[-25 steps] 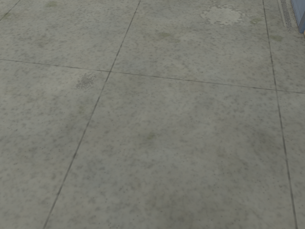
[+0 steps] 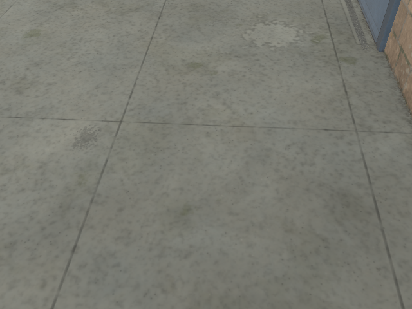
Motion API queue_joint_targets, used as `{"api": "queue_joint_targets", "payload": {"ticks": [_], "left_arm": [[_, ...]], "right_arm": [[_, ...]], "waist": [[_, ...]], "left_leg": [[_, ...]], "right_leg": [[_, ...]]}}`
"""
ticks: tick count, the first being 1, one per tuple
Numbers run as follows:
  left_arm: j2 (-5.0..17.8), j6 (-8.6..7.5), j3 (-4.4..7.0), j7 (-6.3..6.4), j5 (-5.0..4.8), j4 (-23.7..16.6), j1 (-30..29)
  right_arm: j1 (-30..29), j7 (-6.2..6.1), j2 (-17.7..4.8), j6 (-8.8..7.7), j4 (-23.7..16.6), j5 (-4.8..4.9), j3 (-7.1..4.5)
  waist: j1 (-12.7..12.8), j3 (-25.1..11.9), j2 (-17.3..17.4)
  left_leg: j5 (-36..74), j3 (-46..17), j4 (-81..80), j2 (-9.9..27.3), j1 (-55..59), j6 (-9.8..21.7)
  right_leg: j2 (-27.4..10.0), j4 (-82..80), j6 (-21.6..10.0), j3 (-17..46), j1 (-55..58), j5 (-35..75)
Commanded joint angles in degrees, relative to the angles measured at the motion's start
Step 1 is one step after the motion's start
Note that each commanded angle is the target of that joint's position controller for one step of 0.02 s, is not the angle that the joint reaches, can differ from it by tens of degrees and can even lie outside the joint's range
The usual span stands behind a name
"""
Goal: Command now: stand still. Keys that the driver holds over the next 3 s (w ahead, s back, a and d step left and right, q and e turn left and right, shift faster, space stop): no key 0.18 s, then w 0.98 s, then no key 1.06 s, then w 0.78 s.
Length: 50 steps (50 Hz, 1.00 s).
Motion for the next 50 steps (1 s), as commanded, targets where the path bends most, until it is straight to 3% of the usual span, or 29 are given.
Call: {"api": "queue_joint_targets", "payload": {"ticks": [1,9,10,12,13,15,17,18,20,22,24,25,26,27,28,29,31,33,36,39,42,44,45,46,47,48,49,50], "left_arm": [[4.7,-1.11,0.98,-0.07,-0.55,0.3,4.2],[3.9,-1.63,1.29,0.04,-0.5,1.5,5.6],[4.0,-1.61,1.45,-0.01,-0.38,1.9,6.5],[6.4,-1.16,2.62,-0.1,-0.21,2.2,7.9],[8.1,-0.83,3.38,-0.1,-0.28,2.6,9.7],[8.8,-0.65,4.0,-0.13,-0.09,3.9,15.7],[8.2,-1.18,4.12,-0.09,0.8,4.6,17.6],[8.3,-1.51,4.27,-0.05,1.09,4.6,16.9],[7.6,-2.21,4.28,-0.1,0.68,4.3,14.0],[7.4,-2.47,4.31,-0.27,-0.38,3.6,10.5],[6.6,-3.15,4.31,-0.16,-0.42,2.9,8.8],[4.5,-3.82,3.8,-0.49,-0.18,1.8,7.1],[-0.4,-4.43,2.78,-1.32,-0.67,-0.3,7.7],[5.5,-4.19,4.31,-1.8,1.33,-1.2,4.2],[5.3,-4.07,4.42,-2.29,1.74,-1.6,2.0],[3.5,-4.28,3.94,-2.64,1.29,-1.0,2.5],[3.0,-3.92,4.06,-3.02,1.32,0.2,4.9],[3.0,-3.16,4.11,-3.24,1.36,0.3,4.5],[2.3,-2.55,3.57,-3.37,1.11,-2.9,-3.8],[1.0,-2.71,2.47,-3.44,0.59,-6.5,-13.0],[2.0,-2.76,2.25,-3.42,-0.13,-8.5,-17.5],[2.9,-2.88,2.48,-3.04,-0.2,-8.5,-16.6],[3.9,-3.06,2.93,-2.65,-0.2,-7.6,-13.3],[5.1,-3.48,3.59,-2.17,-0.32,-5.9,-7.4],[6.3,-4.09,4.37,-1.62,-0.41,-2.7,2.3],[9.9,-4.68,5.52,-0.95,0.83,-0.8,11.2],[15.8,-4.59,6.75,-1.02,2.1,-1.0,15.0],[14.0,-3.37,6.62,-1.48,-0.25,-0.9,13.5]], "right_arm": [[2.9,0.18,-3.1,-0.28,-0.5,-0.06,-0.86],[2.1,-0.57,-3.3,-0.09,2.4,-0.04,-1.29],[2.3,-0.59,-3.0,-0.07,2.8,-0.14,-1.32],[1.6,-0.46,-3.1,0.03,2.7,-0.47,-1.76],[0.0,-0.22,-3.0,0.13,1.9,-0.83,-1.97],[-5.1,0.36,-2.7,-0.31,-0.6,-1.54,-2.15],[-10.3,0.78,-2.9,-1.27,-3.4,-1.33,-2.42],[-11.2,1.0,-3.0,-1.79,-4.1,-1.01,-2.52],[-10.5,1.29,-2.5,-2.86,-3.8,-0.27,-2.49],[-5.1,1.47,-1.9,-3.19,-2.1,0.37,-2.66],[4.0,1.08,-3.2,-3.43,1.6,0.33,-3.66],[10.1,0.34,-6.6,-3.88,3.0,-0.29,-4.71],[16.5,-0.3,-12.6,-4.11,3.3,-0.9,-5.9],[16.5,-0.47,-12.0,-3.0,4.3,-0.66,-5.89],[10.1,-0.36,-10.5,-2.7,2.0,-0.71,-5.34],[6.0,0.03,-8.9,-3.03,0.7,-0.34,-4.79],[3.4,0.14,-5.7,-3.76,0.4,0.09,-3.57],[6.3,-0.11,-4.6,-4.23,1.9,-0.08,-2.9],[10.1,-0.36,-4.8,-4.55,3.8,0.1,-2.2],[10.8,-0.55,-5.1,-4.67,4.1,0.23,-1.94],[12.0,-0.95,-6.5,-4.77,4.7,0.26,-1.98],[11.4,-1.05,-7.5,-4.94,4.9,0.06,-2.22],[11.1,-1.13,-8.0,-5.01,5.1,-0.11,-2.38],[10.9,-1.18,-8.4,-4.98,5.4,-0.17,-2.57],[10.6,-1.0,-8.6,-4.93,5.4,0.13,-2.72],[10.9,-0.59,-7.7,-4.96,4.5,0.48,-2.56],[17.6,0.35,-0.4,-4.95,3.4,2.32,-1.42],[13.9,0.61,-6.9,-4.89,3.5,1.23,-3.3]], "waist": [[1.0,4.6,-3.8],[1.1,3.7,-1.2],[1.2,3.1,-1.4],[1.8,4.4,-3.7],[2.8,6.2,-5.7],[6.0,11.1,-7.5],[7.2,13.5,-8.2],[6.7,12.9,-7.7],[4.5,10.7,-7.4],[0.4,8.3,-6.7],[-3.6,7.2,-3.2],[-6.5,5.7,2.4],[-7.4,1.5,15.6],[-7.1,6.4,10.0],[-3.8,11.1,4.7],[-1.9,11.7,3.3],[1.7,10.1,3.4],[2.2,8.4,4.5],[1.4,8.3,4.1],[-0.2,9.3,5.3],[-0.5,9.8,5.5],[0.7,9.1,4.9],[2.2,7.4,4.9],[4.8,4.2,4.8],[8.7,-0.9,3.4],[11.7,-6.8,0.5],[8.0,-16.3,-12.4],[9.3,-15.9,-7.1]], "left_leg": [[4.2,-7.8,-6.0,6.8,-0.1,0.1],[6.2,-7.3,-5.6,7.9,2.6,-0.2],[2.8,-6.5,-4.9,7.1,2.7,-0.1],[-8.6,-2.7,0.7,3.5,-0.3,1.0],[-13.2,-0.6,4.8,1.9,-4.6,1.6],[-14.5,2.9,11.7,1.6,-16.0,2.4],[-13.8,1.2,16.7,3.5,-20.9,3.2],[-13.2,0.7,16.7,4.0,-21.0,3.4],[-8.7,1.3,12.7,3.4,-13.0,3.4],[-2.7,3.5,5.9,1.4,1.6,3.3],[-1.1,3.1,-0.2,0.4,17.9,2.4],[-8.2,-6.7,-5.3,7.4,25.5,3.5],[-28.0,-33.9,-16.9,23.8,30.9,8.5],[-33.9,-41.8,-20.1,27.2,24.0,12.1],[-32.1,-36.7,-19.2,24.7,19.5,11.5],[-24.2,-30.7,-19.5,21.6,15.8,10.1],[-7.5,-20.5,-19.8,17.1,11.2,7.8],[8.3,-14.5,-18.3,14.9,11.4,7.7],[24.7,-9.6,-17.4,14.2,11.5,8.2],[26.9,-6.6,-18.5,12.8,9.3,7.8],[27.2,-6.6,-19.2,14.5,10.9,8.0],[34.3,-5.7,-16.4,15.6,13.5,7.9],[42.6,-4.7,-12.2,15.6,14.9,7.2],[49.7,-3.6,-4.6,15.1,15.7,6.5],[49.3,-1.6,6.7,13.3,13.3,5.7],[33.6,-0.5,22.0,11.4,2.9,5.1],[-11.9,2.1,45.5,1.8,-16.0,2.7],[-14.1,-3.7,51.3,0.7,-23.0,3.8]], "right_leg": [[-6.2,-9.9,-2.5,7.5,0.5,-0.2],[-5.4,-9.3,-2.9,6.3,3.5,6.6],[-4.9,-9.8,-3.1,6.3,3.8,1.4],[-4.7,-11.3,-5.3,8.7,2.7,-16.9],[-6.7,-13.7,-7.6,12.9,2.7,-26.5],[-13.8,-19.2,-12.8,24.2,5.8,-37.2],[-16.8,-22.0,-15.9,29.5,6.3,-34.4],[-16.8,-22.0,-16.0,28.5,6.5,-30.9],[-14.2,-21.4,-14.0,21.8,3.2,-20.1],[-10.7,-18.8,-11.5,14.7,-4.4,-15.4],[-7.2,-10.8,-9.4,9.5,-14.0,-14.1],[-3.5,0.5,-7.7,4.1,-20.2,-12.0],[2.9,20.9,-5.4,-4.9,-27.9,-15.1],[2.3,29.3,-6.0,-3.2,-33.1,-17.6],[-1.0,33.5,-6.6,-1.1,-34.8,-12.0],[-2.6,33.7,-6.2,-0.5,-33.0,-6.3],[-4.4,31.2,-4.6,-0.8,-26.7,0.4],[-3.6,31.2,-3.4,-2.6,-26.1,3.1],[-3.0,26.1,-2.5,-4.7,-27.3,6.6],[-1.5,13.5,-2.6,-6.8,-22.8,11.5],[-0.3,5.9,-3.5,-7.1,-18.1,13.3],[0.8,2.9,-5.1,-7.4,-13.9,10.4],[2.2,2.1,-6.1,-7.8,-9.4,8.4],[4.0,1.0,-7.1,-8.3,-2.7,6.6],[4.8,-2.4,-8.3,-8.4,8.7,7.4],[-4.0,-3.1,-10.4,1.4,22.6,0.2],[-22.8,-7.2,-18.8,31.4,38.5,-6.3],[-22.2,-16.8,-20.1,42.9,35.6,-16.0]]}}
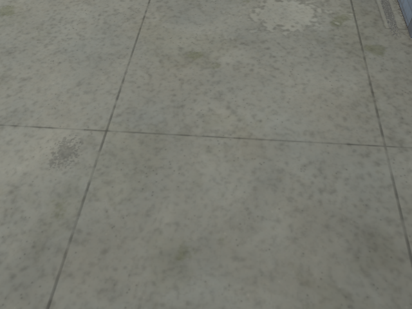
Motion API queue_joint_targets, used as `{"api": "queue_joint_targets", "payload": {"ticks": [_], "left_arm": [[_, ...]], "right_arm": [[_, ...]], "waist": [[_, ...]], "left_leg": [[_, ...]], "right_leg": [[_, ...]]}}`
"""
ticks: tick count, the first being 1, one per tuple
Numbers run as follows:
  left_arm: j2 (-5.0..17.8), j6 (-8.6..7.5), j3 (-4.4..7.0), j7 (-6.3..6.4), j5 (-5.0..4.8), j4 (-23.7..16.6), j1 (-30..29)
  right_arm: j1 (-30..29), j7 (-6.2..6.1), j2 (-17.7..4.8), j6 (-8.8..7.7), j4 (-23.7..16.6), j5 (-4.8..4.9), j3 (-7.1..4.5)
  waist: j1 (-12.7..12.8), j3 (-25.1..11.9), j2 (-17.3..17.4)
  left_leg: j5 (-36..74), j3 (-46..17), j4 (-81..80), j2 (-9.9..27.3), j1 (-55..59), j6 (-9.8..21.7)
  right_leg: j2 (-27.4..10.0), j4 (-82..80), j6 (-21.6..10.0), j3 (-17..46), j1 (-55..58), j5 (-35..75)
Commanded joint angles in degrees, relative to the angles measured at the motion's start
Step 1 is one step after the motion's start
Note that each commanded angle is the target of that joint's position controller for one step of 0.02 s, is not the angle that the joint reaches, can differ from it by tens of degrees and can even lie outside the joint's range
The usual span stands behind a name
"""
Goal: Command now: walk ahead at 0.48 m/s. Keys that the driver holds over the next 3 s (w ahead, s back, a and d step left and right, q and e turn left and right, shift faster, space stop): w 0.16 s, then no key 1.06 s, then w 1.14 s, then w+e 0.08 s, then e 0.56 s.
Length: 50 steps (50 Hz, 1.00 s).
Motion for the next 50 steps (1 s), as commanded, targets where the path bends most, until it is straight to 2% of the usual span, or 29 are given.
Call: {"api": "queue_joint_targets", "payload": {"ticks": [1,2,3,4,5,7,9,12,14,16,20,21,22,23,24,25,26,27,28,30,32,35,38,39,40,41,42,45,50], "left_arm": [[10.9,1.19,3.15,0.54,-0.93,4.1,19.4],[7.6,0.61,2.4,0.26,-1.08,3.4,15.6],[5.9,0.01,1.95,0.27,-0.84,3.8,14.1],[3.8,-0.34,1.3,0.52,-0.82,4.8,14.8],[2.8,-0.88,0.9,0.58,-0.8,5.6,16.2],[4.2,-1.77,1.02,0.67,-0.87,6.7,19.1],[5.6,-1.91,1.04,0.84,-1.1,7.0,20.7],[4.9,-1.85,0.22,0.96,-1.1,7.9,23.6],[4.7,-1.67,-0.27,1.15,-1.19,8.5,25.7],[5.1,-1.37,-0.48,1.45,-1.1,9.4,28.1],[5.2,-0.71,-0.67,2.33,-0.44,10.4,28.5],[5.4,-0.68,-0.58,2.53,-0.56,10.4,27.8],[5.7,-0.71,-0.47,2.57,-1.05,10.5,27.1],[4.9,-1.02,-0.72,2.68,-1.52,10.0,28.3],[0.1,-0.55,-1.72,2.84,-3.59,10.6,36.5],[2.5,0.96,-0.85,2.93,-3.52,12.0,36.8],[3.9,2.06,-0.17,2.77,-1.53,11.4,32.8],[2.8,2.64,-0.14,2.46,-0.08,10.6,28.4],[1.7,3.29,-0.19,2.21,0.23,10.3,26.2],[-0.3,4.62,-0.68,2.2,0.15,11.4,27.5],[-0.7,5.4,-0.93,2.7,-0.44,12.3,28.1],[0.0,6.12,-1.17,3.16,-0.8,12.4,25.8],[0.5,5.89,-1.49,3.07,-0.23,12.7,25.5],[1.3,5.47,-1.56,3.08,0.18,12.3,25.5],[3.0,5.01,-1.43,3.11,-0.19,11.9,24.3],[2.3,4.55,-1.63,3.06,-0.84,12.1,23.5],[1.5,3.95,-1.91,3.05,-1.09,12.0,22.7],[1.8,3.07,-1.82,3.32,-1.42,11.6,21.6],[1.4,3.2,-1.79,3.21,-1.32,12.0,23.9]], "right_arm": [[-1.4,0.6,-7.5,-0.57,-5.3,-0.25,-2.31],[-5.8,0.71,-6.7,-0.85,-6.8,-0.89,-2.25],[-6.5,0.84,-5.3,-0.5,-6.7,-1.57,-2.24],[-4.8,1.11,-3.8,0.41,-6.2,-2.35,-2.08],[-3.9,1.34,-2.8,1.16,-5.8,-2.54,-2.08],[-4.9,1.51,-2.5,2.18,-6.5,-2.37,-2.2],[-10.2,1.49,-3.4,2.58,-8.4,-2.04,-2.31],[-16.3,1.24,-2.8,2.45,-10.1,-1.47,-1.86],[-19.8,1.12,-1.7,2.17,-10.8,-0.79,-1.13],[-22.1,0.78,-1.9,2.08,-10.9,-0.42,-0.77],[-20.7,-0.29,-3.9,1.32,-9.7,-0.84,-0.97],[-17.5,-0.58,-4.5,0.91,-8.3,-0.92,-1.25],[-13.2,-0.87,-4.9,0.11,-6.7,-1.17,-1.46],[-8.1,-1.15,-8.1,-0.8,-5.4,-1.8,-2.16],[-4.1,-1.16,-10.9,-0.67,-4.9,-2.07,-2.72],[-5.0,-0.72,-7.5,0.23,-5.2,-0.03,-1.88],[-9.3,-0.54,-6.3,0.77,-6.2,0.45,-1.36],[-13.4,-0.8,-5.2,1.3,-6.7,0.11,-0.91],[-15.7,-1.28,-4.1,1.66,-7.0,-0.32,-0.39],[-17.9,-1.81,-3.7,2.08,-6.7,-0.93,-0.02],[-16.1,-1.67,-4.4,2.0,-5.9,-1.1,-0.06],[-15.1,-1.47,-6.0,2.57,-5.2,-0.71,-0.47],[-15.1,-1.33,-6.2,3.92,-4.8,0.04,-0.82],[-14.2,-1.25,-5.8,4.23,-4.5,0.1,-0.91],[-12.9,-1.16,-5.1,4.67,-4.5,0.57,-1.04],[-12.8,-1.01,-4.3,4.82,-4.3,0.4,-0.89],[-11.8,-0.89,-3.5,4.76,-3.8,0.04,-0.73],[-9.6,-0.72,-3.4,4.35,-2.4,-0.47,-0.56],[-9.7,-0.93,-2.8,4.02,-1.3,-0.22,-0.06]], "waist": [[7.2,-10.1,-6.6],[6.1,-5.3,-2.9],[3.7,-3.0,-2.4],[1.6,-2.3,-3.1],[0.7,-2.6,-3.5],[-0.3,-2.3,-3.5],[-0.3,-0.2,-3.5],[0.4,0.6,-3.8],[1.9,-0.4,-5.4],[3.3,-1.7,-6.7],[3.0,-2.2,-7.3],[1.5,-2.9,-6.6],[-0.8,-4.0,-4.6],[-1.4,-8.3,-1.4],[0.6,-17.0,7.8],[-0.4,-21.4,8.1],[1.0,-15.4,4.1],[1.8,-9.5,2.2],[3.2,-5.5,1.6],[5.4,-4.1,3.4],[5.1,-5.7,3.3],[4.2,-5.5,4.1],[4.6,-1.8,2.5],[4.2,-0.1,1.3],[2.5,2.3,-2.2],[2.0,3.4,-5.4],[1.2,2.4,-6.7],[0.3,0.5,-5.2],[1.4,0.5,-2.5]], "left_leg": [[5.5,-3.0,31.3,2.1,-38.5,2.4],[10.3,-2.8,27.6,4.1,-36.5,2.3],[12.5,-3.2,24.2,5.8,-32.3,1.9],[12.7,-3.3,21.6,6.7,-28.3,1.2],[12.7,-3.1,20.3,6.7,-26.0,0.7],[13.8,-2.2,17.2,6.8,-26.5,-0.1],[17.8,-1.0,12.8,7.3,-30.1,-1.2],[22.8,1.5,2.4,6.3,-29.7,-2.5],[26.4,3.5,-5.2,4.3,-25.9,-2.4],[28.6,4.3,-9.4,2.8,-24.0,-2.3],[23.5,3.1,-15.4,1.2,-19.8,-0.6],[23.6,2.9,-19.4,0.5,-16.4,0.2],[30.8,2.4,-26.8,0.8,-10.5,0.9],[52.2,-2.8,-25.0,7.4,0.0,2.0],[79.0,-15.4,-19.9,21.9,14.1,11.2],[77.3,-22.0,-23.0,26.1,12.3,16.8],[62.9,-19.4,-26.8,23.7,4.5,16.0],[49.9,-17.3,-30.5,21.0,-2.3,13.7],[43.2,-14.1,-33.5,18.5,-8.6,11.1],[37.2,-8.7,-35.3,13.9,-15.2,7.7],[33.2,-7.9,-35.1,13.0,-14.1,7.1],[16.5,-9.2,-36.6,12.7,-15.2,6.2],[0.1,-9.9,-38.2,11.3,-21.5,2.0],[-1.5,-9.9,-37.8,10.5,-22.3,0.0],[1.2,-7.7,-37.2,7.8,-20.4,-1.4],[7.3,-5.5,-34.3,6.3,-14.9,-1.6],[12.2,-4.7,-31.6,5.9,-10.0,-1.6],[17.7,-4.3,-29.6,6.1,-5.7,-1.5],[17.7,-4.6,-30.3,6.5,-7.6,-1.8]], "right_leg": [[-23.1,-20.7,-11.2,41.1,38.5,-24.3],[-20.9,-22.6,-9.3,34.0,29.2,-16.8],[-18.4,-23.7,-7.3,28.4,22.2,-8.6],[-16.3,-24.4,-6.2,23.8,17.4,-3.2],[-15.3,-24.8,-5.9,21.0,15.5,1.5],[-14.3,-25.4,-6.2,17.4,14.7,8.0],[-13.6,-26.8,-6.0,14.9,14.9,12.1],[-11.3,-23.6,-3.9,8.4,16.1,33.8],[-9.7,-21.8,-1.9,5.6,16.8,39.8],[-9.8,-20.0,-1.2,5.5,20.1,41.0],[-12.2,-13.7,-2.3,7.9,25.3,42.7],[-12.1,-10.0,-2.0,8.4,26.2,43.1],[-10.6,-4.1,-0.7,7.6,25.7,39.8],[-8.5,3.1,1.0,6.8,20.5,28.2],[-2.7,17.6,3.2,3.6,10.4,-5.3],[1.1,25.1,3.9,4.9,8.2,-28.7],[-0.6,26.9,4.2,7.4,6.7,-29.2],[-1.6,26.0,4.6,7.9,6.0,-26.2],[-3.1,22.4,5.1,8.4,7.5,-22.7],[-3.1,15.8,6.1,6.9,13.2,-18.6],[-2.5,10.1,6.6,6.0,14.8,-18.2],[-2.7,2.6,6.3,5.2,16.8,-13.8],[-3.6,-8.0,5.1,5.7,21.9,-5.9],[-6.0,-11.8,4.6,8.7,21.5,-6.5],[-7.5,-14.1,3.9,11.7,15.4,-11.6],[-8.0,-16.5,3.8,12.7,9.6,-14.7],[-8.6,-18.6,4.0,13.4,7.2,-15.2],[-8.6,-19.9,4.2,13.4,7.6,-12.1],[-8.0,-18.7,3.6,12.3,11.0,-8.7]]}}
Over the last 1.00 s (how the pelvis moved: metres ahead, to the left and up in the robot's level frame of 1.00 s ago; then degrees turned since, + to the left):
0.34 -0.02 -0.02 1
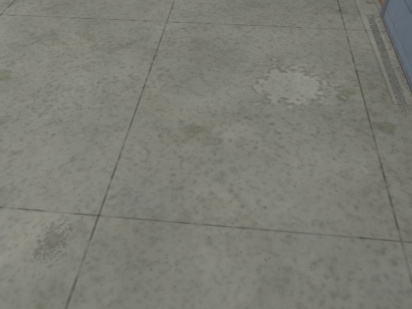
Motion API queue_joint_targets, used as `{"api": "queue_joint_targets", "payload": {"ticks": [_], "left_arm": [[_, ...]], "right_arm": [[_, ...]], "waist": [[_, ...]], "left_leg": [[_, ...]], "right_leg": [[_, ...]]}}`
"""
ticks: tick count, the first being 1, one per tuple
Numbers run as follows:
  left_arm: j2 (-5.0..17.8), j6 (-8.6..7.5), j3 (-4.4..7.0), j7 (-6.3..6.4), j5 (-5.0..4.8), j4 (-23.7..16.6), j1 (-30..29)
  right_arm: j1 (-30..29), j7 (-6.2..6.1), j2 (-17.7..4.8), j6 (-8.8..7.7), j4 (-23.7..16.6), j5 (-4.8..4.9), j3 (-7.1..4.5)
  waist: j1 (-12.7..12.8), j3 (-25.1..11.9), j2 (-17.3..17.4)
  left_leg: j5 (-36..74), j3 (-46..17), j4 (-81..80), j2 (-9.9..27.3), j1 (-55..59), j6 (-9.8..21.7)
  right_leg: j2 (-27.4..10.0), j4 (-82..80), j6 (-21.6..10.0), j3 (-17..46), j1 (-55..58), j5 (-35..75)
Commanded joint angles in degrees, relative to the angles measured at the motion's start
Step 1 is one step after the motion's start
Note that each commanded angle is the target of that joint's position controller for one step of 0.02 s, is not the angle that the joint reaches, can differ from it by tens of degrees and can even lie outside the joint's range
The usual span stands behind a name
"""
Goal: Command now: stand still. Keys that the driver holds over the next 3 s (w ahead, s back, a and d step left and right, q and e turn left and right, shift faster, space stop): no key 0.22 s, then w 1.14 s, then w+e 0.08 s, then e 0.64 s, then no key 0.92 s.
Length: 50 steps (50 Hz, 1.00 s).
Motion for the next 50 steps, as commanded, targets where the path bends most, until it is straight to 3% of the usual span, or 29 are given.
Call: {"api": "queue_joint_targets", "payload": {"ticks": [1,11,13,15,17,18,19,21,23,25,26,27,28,29,30,31,33,36,41,44,46,48,49,50], "left_arm": [[4.3,-0.31,0.64,0.07,0.0,-0.8,3.9],[3.8,-0.32,0.43,0.08,-0.05,-0.2,5.0],[4.5,-0.18,0.78,-0.03,0.15,0.1,6.2],[6.7,0.34,1.77,-0.26,0.26,-0.6,6.7],[8.2,0.4,2.59,-0.35,0.19,-0.2,9.8],[9.0,0.24,3.1,-0.32,0.3,-0.2,9.7],[9.2,-0.08,3.37,-0.38,0.46,-0.4,9.3],[9.5,-0.94,3.74,-0.68,0.93,-0.7,8.4],[9.3,-1.61,3.9,-0.91,0.55,-1.0,6.8],[9.2,-1.99,4.06,-1.07,0.15,-1.9,3.8],[7.6,-2.59,3.58,-1.23,0.38,-2.6,2.6],[3.0,-3.3,2.28,-1.96,-0.12,-5.2,0.8],[6.3,-3.39,3.15,-2.36,1.32,-7.0,-1.1],[7.4,-3.25,3.5,-2.9,2.31,-7.4,-3.2],[5.9,-3.48,3.17,-3.48,1.84,-7.3,-3.7],[5.2,-3.69,3.09,-3.91,1.36,-7.0,-3.3],[5.8,-3.1,3.48,-4.4,1.62,-6.6,-3.0],[5.5,-2.04,3.55,-4.46,1.49,-8.2,-6.9],[4.4,-1.8,2.42,-4.56,0.68,-13.8,-20.6],[5.6,-1.83,2.42,-4.35,0.46,-15.3,-23.0],[7.2,-2.19,3.07,-3.76,0.49,-14.9,-19.7],[9.4,-2.98,4.45,-2.9,0.54,-10.5,-6.1],[11.5,-3.44,5.47,-2.34,1.37,-7.7,2.8],[17.0,-3.63,6.91,-1.91,2.78,-7.0,10.3]], "right_arm": [[3.4,-0.22,-3.1,-0.35,-0.1,0.05,-0.21],[4.7,-0.65,-2.6,-0.32,1.6,0.12,0.19],[5.1,-0.58,-2.7,-0.15,1.8,0.08,0.09],[4.4,-0.26,-3.5,0.15,0.9,-0.29,-0.45],[1.3,0.51,-1.6,-0.14,-1.1,-0.85,-0.28],[0.2,0.88,-0.9,-0.57,-2.1,-1.54,-0.17],[-0.8,1.16,-1.5,-1.12,-3.2,-1.61,-0.38],[-1.4,1.73,-2.7,-2.3,-4.6,-1.31,-0.97],[-0.7,2.01,-2.4,-3.27,-5.2,-0.65,-1.25],[8.1,1.9,-1.6,-3.91,-2.2,-0.12,-1.7],[14.7,1.42,-3.4,-4.29,-0.2,-0.35,-2.51],[22.0,0.68,-9.5,-4.59,0.7,-0.9,-4.04],[25.4,0.76,-11.4,-3.77,2.2,-0.57,-4.54],[18.6,0.7,-8.7,-3.45,0.3,-0.96,-3.68],[13.3,0.95,-7.7,-3.71,-1.7,-0.9,-3.34],[10.4,0.95,-7.2,-4.1,-2.8,-0.74,-3.05],[10.2,0.62,-5.2,-5.01,-2.6,-0.41,-2.16],[14.9,0.33,-4.8,-5.61,-0.5,-0.25,-1.51],[16.1,0.26,-5.3,-5.96,-0.1,-0.43,-0.9],[16.4,0.0,-6.7,-6.18,0.4,-0.42,-1.18],[14.7,-0.12,-7.9,-6.35,0.3,-0.51,-1.5],[13.0,-0.28,-9.3,-5.9,0.1,-0.67,-2.04],[12.8,-0.1,-9.1,-5.69,-0.2,-0.45,-2.02],[15.6,0.47,-5.1,-5.51,-1.9,0.5,-1.23]], "waist": [[0.2,4.0,-1.5],[0.5,4.0,-0.9],[0.8,3.6,-1.8],[1.4,6.5,-4.2],[3.2,10.3,-8.3],[3.4,11.5,-9.9],[3.4,11.7,-9.0],[2.6,10.8,-7.4],[1.3,10.2,-6.6],[-2.8,8.4,-4.6],[-5.5,6.1,-0.6],[-7.8,3.0,14.1],[-7.5,4.3,15.5],[-3.8,7.8,6.1],[-1.9,8.4,2.4],[-0.3,7.9,1.3],[0.9,6.4,1.7],[0.8,5.6,3.0],[-1.1,7.8,4.6],[-0.8,8.0,5.2],[1.6,5.8,4.9],[7.4,-1.4,4.2],[10.7,-6.1,2.9],[11.0,-13.7,-5.5]], "left_leg": [[-3.4,-7.5,-3.7,5.7,3.7,0.1],[-1.3,-7.6,-3.2,6.1,3.9,0.0],[-10.1,-6.4,-1.8,4.3,3.2,0.3],[-22.5,-4.1,2.8,1.4,-2.4,1.4],[-19.9,0.0,11.4,-0.9,-10.1,1.1],[-15.6,0.8,16.1,0.3,-12.2,1.3],[-14.7,0.1,18.8,1.8,-14.2,1.6],[-16.5,-0.8,19.4,3.1,-15.8,2.1],[-15.1,0.6,13.1,2.1,-9.8,2.4],[-10.1,3.1,3.7,-1.2,7.5,2.3],[-11.7,-2.1,0.4,1.6,18.2,2.7],[-27.1,-25.1,-10.9,15.8,26.2,6.5],[-30.9,-39.4,-15.8,23.4,24.4,10.7],[-31.0,-35.4,-15.0,22.5,18.7,10.7],[-26.8,-30.2,-15.4,20.2,14.7,9.7],[-21.0,-25.1,-16.5,17.9,12.9,8.4],[-8.2,-17.3,-16.7,14.4,13.2,7.0],[10.0,-10.9,-14.6,12.7,15.9,7.1],[20.4,-5.7,-15.0,10.7,12.7,7.3],[26.4,-4.9,-14.2,12.3,14.5,7.4],[39.9,-3.6,-8.6,13.1,17.3,6.8],[48.6,-1.8,7.5,12.1,18.2,5.4],[38.8,-0.9,20.1,10.2,10.8,4.8],[13.2,1.7,40.5,5.0,-3.1,3.6]], "right_leg": [[-6.4,-7.8,-2.5,6.9,-7.4,-2.7],[-6.0,-7.2,-2.6,6.2,-5.7,0.7],[-5.1,-8.3,-3.4,6.6,-6.0,-10.1],[-5.9,-9.8,-5.9,9.7,-7.5,-26.0],[-12.2,-15.7,-9.6,18.2,-5.4,-34.3],[-15.9,-17.6,-11.4,21.9,-4.7,-33.6],[-17.6,-18.5,-12.5,23.1,-3.9,-30.9],[-17.7,-17.4,-12.8,21.6,-1.0,-24.6],[-15.3,-14.6,-11.6,17.1,-2.3,-19.1],[-10.8,-8.0,-9.6,10.9,-11.0,-14.4],[-7.8,0.6,-8.0,6.7,-17.4,-9.5],[0.2,20.7,-4.7,-2.6,-27.5,-9.9],[1.9,33.2,-4.8,-3.2,-34.4,-16.6],[-2.4,39.4,-5.6,0.4,-35.3,-12.3],[-4.0,39.7,-5.6,1.5,-34.1,-6.7],[-5.2,38.3,-5.2,1.6,-32.1,-2.6],[-5.5,36.2,-3.8,0.1,-30.2,1.4],[-4.8,34.0,-2.4,-2.4,-33.0,4.2],[-2.7,17.4,-1.8,-6.0,-29.0,10.6],[-1.5,10.9,-3.9,-7.0,-23.6,11.1],[0.5,9.0,-6.2,-7.2,-17.9,8.9],[3.4,5.8,-8.4,-7.5,-4.1,7.3],[0.2,4.2,-9.8,-4.1,8.6,6.0],[-15.6,2.3,-13.9,16.1,22.4,-4.9]]}}
Over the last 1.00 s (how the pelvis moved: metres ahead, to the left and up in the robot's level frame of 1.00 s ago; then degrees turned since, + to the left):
0.26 -0.01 0.03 -1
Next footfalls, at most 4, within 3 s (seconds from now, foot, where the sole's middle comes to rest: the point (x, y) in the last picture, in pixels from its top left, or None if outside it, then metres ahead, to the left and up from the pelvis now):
0.98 right None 0.47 -0.06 -0.78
1.54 left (184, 241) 0.79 0.11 -0.78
2.04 right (244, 249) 0.75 -0.11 -0.78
2.48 left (189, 239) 0.79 0.09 -0.78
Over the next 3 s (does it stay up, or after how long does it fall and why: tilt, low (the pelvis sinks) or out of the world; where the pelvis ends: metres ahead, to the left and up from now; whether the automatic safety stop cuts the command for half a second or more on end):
stays up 0.73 0.01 0.00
